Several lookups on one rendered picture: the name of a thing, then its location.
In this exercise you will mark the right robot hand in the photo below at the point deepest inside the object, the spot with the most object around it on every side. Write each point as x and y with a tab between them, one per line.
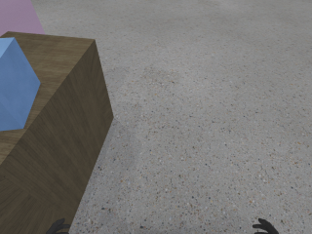
265	225

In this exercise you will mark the carton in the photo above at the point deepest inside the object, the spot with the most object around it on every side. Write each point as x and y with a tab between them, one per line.
18	85

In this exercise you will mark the left robot hand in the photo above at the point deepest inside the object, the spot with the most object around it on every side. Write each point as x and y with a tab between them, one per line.
58	225

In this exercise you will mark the pedestal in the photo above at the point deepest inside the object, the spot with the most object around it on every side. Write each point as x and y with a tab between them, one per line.
46	166

